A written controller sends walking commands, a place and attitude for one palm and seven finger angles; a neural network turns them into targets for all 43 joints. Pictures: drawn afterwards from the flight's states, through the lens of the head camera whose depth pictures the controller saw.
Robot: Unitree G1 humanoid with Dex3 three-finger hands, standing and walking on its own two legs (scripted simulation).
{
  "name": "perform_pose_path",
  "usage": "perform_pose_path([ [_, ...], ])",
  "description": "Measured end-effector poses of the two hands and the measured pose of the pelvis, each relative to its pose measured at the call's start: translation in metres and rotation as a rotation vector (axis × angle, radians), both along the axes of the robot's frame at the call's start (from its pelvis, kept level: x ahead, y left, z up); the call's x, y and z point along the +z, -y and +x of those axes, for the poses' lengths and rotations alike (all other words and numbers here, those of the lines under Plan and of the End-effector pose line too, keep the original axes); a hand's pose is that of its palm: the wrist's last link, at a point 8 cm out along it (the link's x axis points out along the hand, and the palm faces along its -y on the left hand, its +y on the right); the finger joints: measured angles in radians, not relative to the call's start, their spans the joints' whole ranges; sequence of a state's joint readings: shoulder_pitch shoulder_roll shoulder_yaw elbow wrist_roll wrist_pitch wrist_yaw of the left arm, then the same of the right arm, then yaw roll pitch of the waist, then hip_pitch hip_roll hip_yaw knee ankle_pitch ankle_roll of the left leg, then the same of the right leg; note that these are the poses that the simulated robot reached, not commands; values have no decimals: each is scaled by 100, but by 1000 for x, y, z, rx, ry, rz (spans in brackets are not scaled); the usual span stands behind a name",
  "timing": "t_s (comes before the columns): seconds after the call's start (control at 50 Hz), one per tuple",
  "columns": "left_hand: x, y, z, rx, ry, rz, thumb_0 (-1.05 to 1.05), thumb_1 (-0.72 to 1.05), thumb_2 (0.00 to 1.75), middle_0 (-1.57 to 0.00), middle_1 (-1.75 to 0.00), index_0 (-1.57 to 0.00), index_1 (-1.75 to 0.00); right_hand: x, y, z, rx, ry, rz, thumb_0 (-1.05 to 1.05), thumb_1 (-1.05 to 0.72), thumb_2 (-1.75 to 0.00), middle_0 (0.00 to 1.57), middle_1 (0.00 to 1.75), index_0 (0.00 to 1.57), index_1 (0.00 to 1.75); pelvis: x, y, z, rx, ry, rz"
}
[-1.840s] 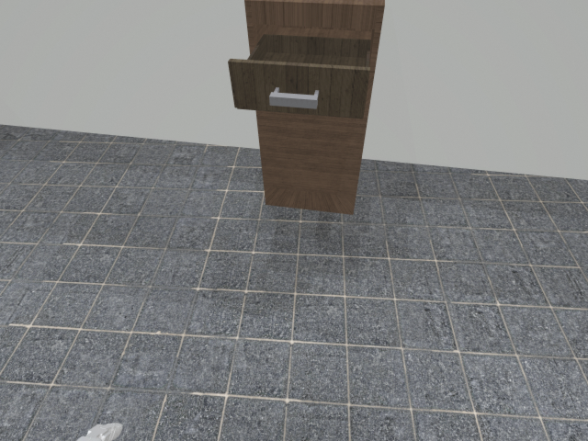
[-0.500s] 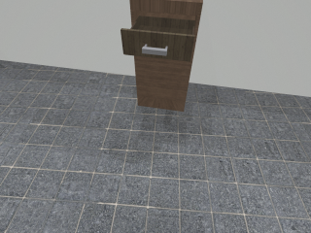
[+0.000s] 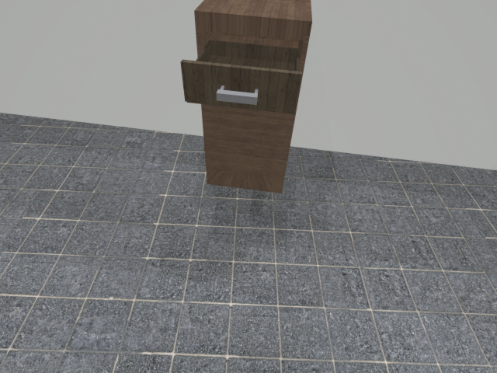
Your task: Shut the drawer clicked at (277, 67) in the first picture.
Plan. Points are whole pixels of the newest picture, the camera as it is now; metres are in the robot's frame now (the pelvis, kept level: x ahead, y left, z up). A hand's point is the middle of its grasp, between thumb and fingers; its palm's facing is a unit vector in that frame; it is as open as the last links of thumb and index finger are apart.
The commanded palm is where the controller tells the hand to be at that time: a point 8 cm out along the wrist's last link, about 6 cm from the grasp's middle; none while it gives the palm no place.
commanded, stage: walk to a spot facing it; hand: left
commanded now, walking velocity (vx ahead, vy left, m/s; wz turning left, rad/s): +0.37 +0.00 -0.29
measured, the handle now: (238, 93) +0.93 +0.11 +0.00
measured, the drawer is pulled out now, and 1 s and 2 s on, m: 0.29 0.29 0.29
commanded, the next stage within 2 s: take the last steps up to it in 0.52 s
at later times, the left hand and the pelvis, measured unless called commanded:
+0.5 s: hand (205, 311) +0.29 +0.11 -0.17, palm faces -0.11 -0.97 -0.22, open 7.4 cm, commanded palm none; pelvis +0.17 -0.07 -0.01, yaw -8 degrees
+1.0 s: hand (189, 320) +0.27 +0.14 -0.18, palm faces +0.03 -0.99 -0.12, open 7.4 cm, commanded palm none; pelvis +0.33 -0.02 +0.00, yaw -3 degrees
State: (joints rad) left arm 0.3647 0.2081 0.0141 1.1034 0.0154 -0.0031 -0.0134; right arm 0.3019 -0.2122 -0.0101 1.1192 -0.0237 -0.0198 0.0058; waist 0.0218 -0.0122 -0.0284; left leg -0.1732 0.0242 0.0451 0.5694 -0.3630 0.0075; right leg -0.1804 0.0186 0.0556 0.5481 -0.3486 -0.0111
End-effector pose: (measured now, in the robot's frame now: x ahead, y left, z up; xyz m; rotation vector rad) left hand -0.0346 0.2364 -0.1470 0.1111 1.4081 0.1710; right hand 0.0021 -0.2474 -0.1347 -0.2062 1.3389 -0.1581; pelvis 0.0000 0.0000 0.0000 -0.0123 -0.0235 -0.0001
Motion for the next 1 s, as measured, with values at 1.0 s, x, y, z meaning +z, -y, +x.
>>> perform_pose_path([
  [1.0, -6, 42, 302, 1, -134, -67, 1, 91, 90, -20, -30, -20, -30, 16, 2, 395, -48, 209, -8, -3, -95, -90, 21, 30, 20, 30, 1, 18, 335, -56, 10, -9],
])
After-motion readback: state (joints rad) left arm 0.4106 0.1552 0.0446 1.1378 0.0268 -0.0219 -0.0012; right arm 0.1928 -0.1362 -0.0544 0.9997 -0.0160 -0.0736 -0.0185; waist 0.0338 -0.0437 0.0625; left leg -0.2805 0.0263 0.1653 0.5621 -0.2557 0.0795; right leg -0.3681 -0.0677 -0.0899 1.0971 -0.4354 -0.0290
